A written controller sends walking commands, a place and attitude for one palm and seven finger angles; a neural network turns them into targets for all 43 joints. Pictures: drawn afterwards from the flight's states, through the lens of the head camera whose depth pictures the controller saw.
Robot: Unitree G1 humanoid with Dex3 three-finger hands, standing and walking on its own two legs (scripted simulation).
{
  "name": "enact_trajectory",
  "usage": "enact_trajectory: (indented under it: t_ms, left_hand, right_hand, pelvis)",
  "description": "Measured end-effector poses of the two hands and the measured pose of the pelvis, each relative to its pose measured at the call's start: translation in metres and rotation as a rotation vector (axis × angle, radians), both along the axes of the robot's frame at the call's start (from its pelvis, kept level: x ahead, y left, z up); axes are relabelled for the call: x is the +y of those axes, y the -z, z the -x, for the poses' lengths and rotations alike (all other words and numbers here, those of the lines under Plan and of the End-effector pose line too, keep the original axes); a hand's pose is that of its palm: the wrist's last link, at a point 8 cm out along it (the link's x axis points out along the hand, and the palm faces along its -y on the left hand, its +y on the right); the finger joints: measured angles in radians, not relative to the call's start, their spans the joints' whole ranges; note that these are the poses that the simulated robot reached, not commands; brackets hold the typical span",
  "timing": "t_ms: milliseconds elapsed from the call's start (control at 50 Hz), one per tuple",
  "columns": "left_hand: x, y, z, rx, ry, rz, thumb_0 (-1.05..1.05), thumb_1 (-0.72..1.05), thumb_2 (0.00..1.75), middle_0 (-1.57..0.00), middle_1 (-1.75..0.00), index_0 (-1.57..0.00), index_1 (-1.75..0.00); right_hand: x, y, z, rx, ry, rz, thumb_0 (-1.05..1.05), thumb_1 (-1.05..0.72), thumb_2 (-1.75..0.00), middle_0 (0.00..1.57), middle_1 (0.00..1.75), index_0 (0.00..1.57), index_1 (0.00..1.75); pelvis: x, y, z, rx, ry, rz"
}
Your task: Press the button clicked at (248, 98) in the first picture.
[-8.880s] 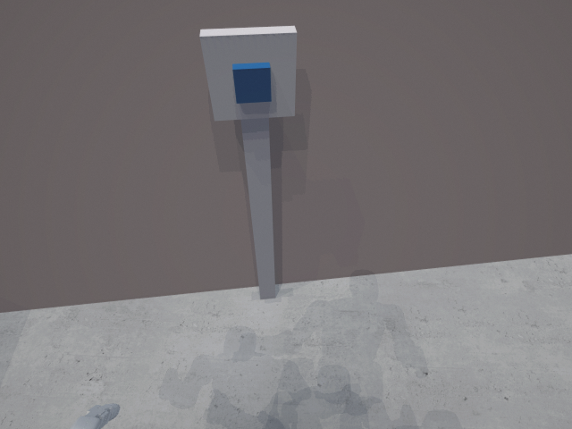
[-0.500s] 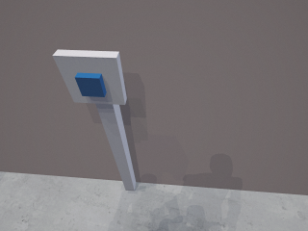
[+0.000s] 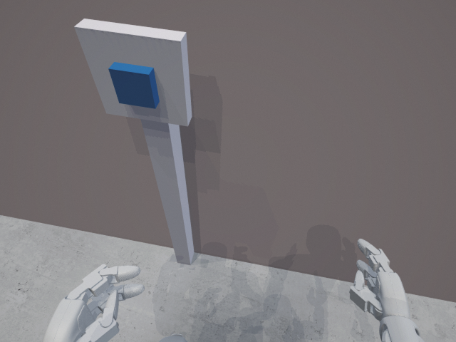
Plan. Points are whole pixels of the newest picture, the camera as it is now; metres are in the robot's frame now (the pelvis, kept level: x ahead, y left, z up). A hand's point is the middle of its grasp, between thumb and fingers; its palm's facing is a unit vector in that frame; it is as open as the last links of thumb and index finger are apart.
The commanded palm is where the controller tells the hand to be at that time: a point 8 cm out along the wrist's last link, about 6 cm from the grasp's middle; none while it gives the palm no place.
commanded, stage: raise the hand and make a fist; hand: left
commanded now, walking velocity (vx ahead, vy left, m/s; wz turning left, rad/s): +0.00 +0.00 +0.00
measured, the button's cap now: (136, 85) +0.47 +0.21 +0.20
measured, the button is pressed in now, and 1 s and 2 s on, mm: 0 0 0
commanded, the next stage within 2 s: aim a knuckle at the button in 1.56 s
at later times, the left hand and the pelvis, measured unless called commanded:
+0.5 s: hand (74, 271) +0.19 +0.23 +0.10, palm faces +0.02 -1.00 -0.09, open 3.1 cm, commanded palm +0.16 +0.27 +0.11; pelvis -0.01 +0.02 +0.01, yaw +0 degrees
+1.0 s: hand (50, 233) +0.21 +0.24 +0.16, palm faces -0.04 -0.99 -0.10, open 3.1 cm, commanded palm +0.19 +0.30 +0.18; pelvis +0.00 +0.04 +0.04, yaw +1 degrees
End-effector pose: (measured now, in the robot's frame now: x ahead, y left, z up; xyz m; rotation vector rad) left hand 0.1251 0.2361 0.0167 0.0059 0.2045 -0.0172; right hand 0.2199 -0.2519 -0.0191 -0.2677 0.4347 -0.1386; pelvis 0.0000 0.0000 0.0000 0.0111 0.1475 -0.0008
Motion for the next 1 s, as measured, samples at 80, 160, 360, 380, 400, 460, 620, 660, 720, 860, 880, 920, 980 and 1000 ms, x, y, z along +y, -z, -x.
enact_trajectory:
  t_ms: [80,160,360,380,400,460,620,660,720,860,880,920,980,1000]
  left_hand:
    - [0.020,-0.026,0.019,-0.133,-0.122,-0.067,0.03,0.90,0.90,-0.68,-0.82,-0.69,-0.83]
    - [0.017,-0.054,-0.005,-0.328,-0.050,-0.092,0.03,0.90,0.90,-0.79,-0.94,-0.79,-0.95]
    - [0.016,-0.060,-0.057,-0.087,0.095,-0.018,0.02,0.90,0.90,-1.06,-1.24,-1.07,-1.24]
    - [0.022,-0.066,-0.054,-0.102,0.056,-0.022,0.02,0.90,0.90,-1.09,-1.27,-1.09,-1.27]
    - [0.029,-0.072,-0.051,-0.124,0.020,-0.032,0.02,0.90,0.90,-1.11,-1.30,-1.12,-1.30]
    - [0.041,-0.086,-0.043,-0.192,-0.036,-0.070,0.02,0.90,0.90,-1.18,-1.37,-1.19,-1.38]
    - [0.035,-0.087,-0.046,-0.181,0.089,-0.060,0.02,0.90,0.90,-1.27,-1.47,-1.28,-1.47]
    - [0.038,-0.094,-0.050,-0.197,0.090,-0.068,0.02,0.90,0.90,-1.28,-1.48,-1.29,-1.48]
    - [0.047,-0.112,-0.054,-0.259,0.045,-0.077,0.02,0.90,0.90,-1.29,-1.49,-1.29,-1.49]
    - [0.060,-0.138,-0.061,-0.286,0.009,-0.079,0.02,0.90,0.90,-1.30,-1.49,-1.30,-1.50]
    - [0.060,-0.138,-0.062,-0.266,0.019,-0.077,0.02,0.90,0.90,-1.30,-1.49,-1.30,-1.50]
    - [0.059,-0.136,-0.065,-0.226,0.036,-0.078,0.02,0.90,0.90,-1.30,-1.50,-1.30,-1.50]
    - [0.061,-0.141,-0.068,-0.209,0.043,-0.088,0.02,0.90,0.90,-1.30,-1.50,-1.30,-1.50]
    - [0.063,-0.145,-0.069,-0.219,0.038,-0.091,0.02,0.90,0.90,-1.30,-1.50,-1.30,-1.50]
  right_hand:
    - [0.017,0.011,-0.010,0.005,-0.068,0.004,0.01,-0.91,-0.90,0.20,0.30,0.20,0.30]
    - [0.038,0.037,0.002,0.049,-0.111,-0.044,0.01,-0.91,-0.90,0.20,0.30,0.20,0.30]
    - [0.043,0.056,0.090,0.221,0.101,-0.167,0.01,-0.91,-0.89,0.20,0.30,0.21,0.30]
    - [0.041,0.055,0.096,0.232,0.116,-0.159,0.01,-0.91,-0.89,0.20,0.30,0.21,0.30]
    - [0.038,0.053,0.101,0.242,0.126,-0.147,0.01,-0.91,-0.89,0.20,0.30,0.21,0.30]
    - [0.031,0.050,0.109,0.261,0.122,-0.104,0.01,-0.91,-0.90,0.20,0.30,0.21,0.30]
    - [0.033,0.028,0.089,0.157,0.081,-0.047,0.01,-0.91,-0.90,0.20,0.30,0.20,0.30]
    - [0.039,0.019,0.080,0.114,0.069,-0.052,0.01,-0.91,-0.90,0.20,0.30,0.20,0.30]
    - [0.051,0.007,0.066,0.057,0.042,-0.069,0.01,-0.91,-0.90,0.20,0.30,0.20,0.30]
    - [0.080,-0.006,0.041,0.003,-0.057,-0.108,0.01,-0.91,-0.90,0.20,0.30,0.20,0.30]
    - [0.083,-0.007,0.039,0.003,-0.066,-0.112,0.01,-0.91,-0.90,0.20,0.30,0.21,0.30]
    - [0.086,-0.007,0.037,0.007,-0.078,-0.115,0.01,-0.91,-0.90,0.20,0.30,0.21,0.30]
    - [0.088,-0.007,0.036,0.022,-0.090,-0.112,0.01,-0.91,-0.90,0.20,0.30,0.21,0.30]
    - [0.088,-0.007,0.037,0.028,-0.092,-0.110,0.01,-0.91,-0.90,0.20,0.30,0.21,0.30]
  pelvis:
    - [-0.002,0.008,0.004,0.000,-0.034,0.025]
    - [-0.001,0.014,0.014,0.000,-0.051,0.045]
    - [0.011,-0.005,0.012,-0.024,0.008,0.022]
    - [0.012,-0.007,0.011,-0.029,0.011,0.021]
    - [0.014,-0.009,0.010,-0.033,0.012,0.022]
    - [0.019,-0.012,0.010,-0.044,0.005,0.027]
    - [0.033,-0.016,0.014,-0.070,-0.005,0.038]
    - [0.035,-0.018,0.013,-0.080,-0.002,0.037]
    - [0.037,-0.022,0.011,-0.099,-0.002,0.038]
    - [0.041,-0.030,0.006,-0.136,-0.012,0.041]
    - [0.041,-0.031,0.006,-0.140,-0.013,0.040]
    - [0.041,-0.033,0.005,-0.147,-0.014,0.039]
    - [0.040,-0.035,0.005,-0.157,-0.015,0.036]
    - [0.039,-0.036,0.004,-0.160,-0.015,0.035]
